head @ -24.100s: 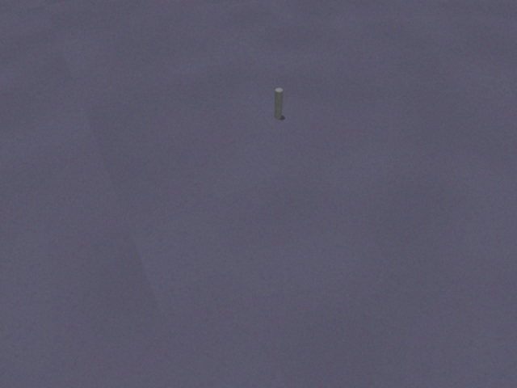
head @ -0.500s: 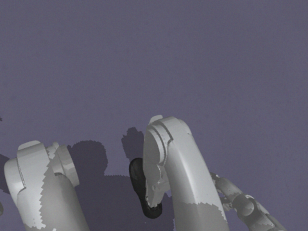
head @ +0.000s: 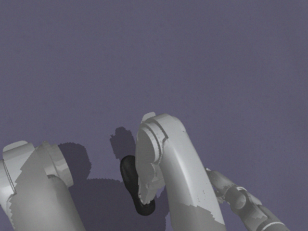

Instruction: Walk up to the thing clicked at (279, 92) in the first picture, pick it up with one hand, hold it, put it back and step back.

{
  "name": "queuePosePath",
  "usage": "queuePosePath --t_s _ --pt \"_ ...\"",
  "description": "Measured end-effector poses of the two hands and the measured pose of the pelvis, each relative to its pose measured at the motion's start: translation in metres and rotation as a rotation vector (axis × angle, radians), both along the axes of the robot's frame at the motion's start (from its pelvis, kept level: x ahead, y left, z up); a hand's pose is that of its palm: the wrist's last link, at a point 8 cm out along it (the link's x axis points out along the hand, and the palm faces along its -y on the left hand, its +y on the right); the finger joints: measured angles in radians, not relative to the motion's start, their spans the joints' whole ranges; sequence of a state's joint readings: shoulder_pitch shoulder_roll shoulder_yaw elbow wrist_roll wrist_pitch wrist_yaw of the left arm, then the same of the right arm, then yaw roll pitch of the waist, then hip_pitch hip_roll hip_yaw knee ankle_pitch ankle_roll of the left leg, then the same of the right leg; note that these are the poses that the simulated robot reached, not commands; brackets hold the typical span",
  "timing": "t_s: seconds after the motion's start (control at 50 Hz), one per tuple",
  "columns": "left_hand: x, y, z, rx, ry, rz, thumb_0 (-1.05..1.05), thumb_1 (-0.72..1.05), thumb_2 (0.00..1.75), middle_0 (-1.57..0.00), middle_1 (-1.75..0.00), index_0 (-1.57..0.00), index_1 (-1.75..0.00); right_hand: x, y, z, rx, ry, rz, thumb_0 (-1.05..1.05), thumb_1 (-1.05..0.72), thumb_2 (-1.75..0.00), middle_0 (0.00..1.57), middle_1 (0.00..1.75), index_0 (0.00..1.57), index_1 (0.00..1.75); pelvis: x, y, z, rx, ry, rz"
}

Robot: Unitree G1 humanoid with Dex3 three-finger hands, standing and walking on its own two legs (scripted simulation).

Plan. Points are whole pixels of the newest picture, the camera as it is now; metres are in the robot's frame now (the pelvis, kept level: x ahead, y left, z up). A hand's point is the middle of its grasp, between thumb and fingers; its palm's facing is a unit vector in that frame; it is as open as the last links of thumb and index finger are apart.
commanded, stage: lower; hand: left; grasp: from the side
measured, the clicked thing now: out of the picture +0.42 +0.35 -0.19
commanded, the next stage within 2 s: loosen in 0.04 s
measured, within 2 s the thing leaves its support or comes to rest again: neither
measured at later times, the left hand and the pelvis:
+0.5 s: hand out of the picture +0.44 +0.34 -0.15, palm faces +0.46 -0.89 +0.00, open 8.5 cm; pelvis +0.00 +0.00 +0.00, yaw -1 degrees
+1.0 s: hand out of the picture +0.43 +0.36 -0.14, palm faces +0.49 -0.87 +0.01, open 16.6 cm; pelvis +0.00 +0.00 +0.00, yaw -1 degrees
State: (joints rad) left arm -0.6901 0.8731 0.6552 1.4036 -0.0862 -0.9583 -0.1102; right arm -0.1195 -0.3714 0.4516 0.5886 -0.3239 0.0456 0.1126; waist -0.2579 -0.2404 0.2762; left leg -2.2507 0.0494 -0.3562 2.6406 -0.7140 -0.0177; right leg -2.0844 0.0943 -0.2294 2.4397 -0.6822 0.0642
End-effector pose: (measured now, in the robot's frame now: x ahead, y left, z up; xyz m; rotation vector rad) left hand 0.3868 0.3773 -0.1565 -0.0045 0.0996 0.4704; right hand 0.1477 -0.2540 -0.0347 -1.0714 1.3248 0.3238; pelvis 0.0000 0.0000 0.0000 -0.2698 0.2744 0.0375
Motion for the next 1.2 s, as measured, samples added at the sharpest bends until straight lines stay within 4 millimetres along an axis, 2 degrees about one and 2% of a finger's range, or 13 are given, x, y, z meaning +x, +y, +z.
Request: queuePosePath --t_s 0.24,0.42,0.6,0.92,1.02,1.14,1.2 --pt "-0.001 -0.001 0.0 0.005 -0.006 0.002 0.02 0.06 1.11 -0.94 -1.12 -1.02 -1.1 0.007 0.006 0.003 0.003 -0.018 0.036 0.0 -0.91 -0.9 0.21 0.3 0.2 0.3 -0.002 0.001 -0.001 -0.008 -0.018 -0.005" --pt "0.003 -0.003 0.003 0.0 -0.045 0.01 0.01 0.04 0.79 -0.96 -0.96 -1.0 -0.94 0.009 0.01 0.003 0.002 -0.023 0.051 0.0 -0.91 -0.89 0.21 0.3 0.2 0.3 -0.004 0.001 -0.001 -0.011 -0.026 -0.009" --pt "0.006 -0.001 0.002 -0.007 -0.037 0.013 0.01 -0.15 0.45 -0.72 -0.64 -0.74 -0.62 0.008 0.012 0.004 0.002 -0.026 0.041 0.0 -0.92 -0.9 0.21 0.3 0.2 0.3 -0.003 0.003 0.0 -0.017 -0.023 -0.014" --pt "0.003 0.003 0.002 -0.006 -0.054 0.022 0.0 -0.41 0.11 -0.26 -0.19 -0.27 -0.17 0.009 0.011 0.006 -0.009 -0.024 0.043 0.0 -0.91 -0.9 0.21 0.3 0.21 0.3 -0.003 0.002 0.0 -0.016 -0.025 -0.016" --pt "0.002 0.022 0.02 0.029 -0.105 0.05 -0.01 -0.48 0.06 -0.16 -0.11 -0.17 -0.1 0.01 0.011 0.007 -0.011 -0.034 0.025 0.0 -0.91 -0.9 0.21 0.3 0.21 0.3 -0.003 0.002 0.001 -0.015 -0.019 -0.014" --pt "-0.008 0.057 0.066 0.098 -0.132 0.042 -0.01 -0.52 0.03 -0.1 -0.07 -0.11 -0.05 0.014 0.011 0.009 0.022 -0.073 -0.025 0.0 -0.91 -0.9 0.21 0.3 0.21 0.3 0.0 0.001 0.008 -0.005 0.023 0.0" --pt "-0.02 0.067 0.079 0.089 -0.076 0.013 -0.01 -0.54 0.02 -0.09 -0.06 -0.1 -0.04 0.02 0.011 0.008 0.056 -0.104 -0.053 0.0 -0.91 -0.9 0.21 0.3 0.21 0.3 0.0 0.001 0.012 0.001 0.048 0.006"
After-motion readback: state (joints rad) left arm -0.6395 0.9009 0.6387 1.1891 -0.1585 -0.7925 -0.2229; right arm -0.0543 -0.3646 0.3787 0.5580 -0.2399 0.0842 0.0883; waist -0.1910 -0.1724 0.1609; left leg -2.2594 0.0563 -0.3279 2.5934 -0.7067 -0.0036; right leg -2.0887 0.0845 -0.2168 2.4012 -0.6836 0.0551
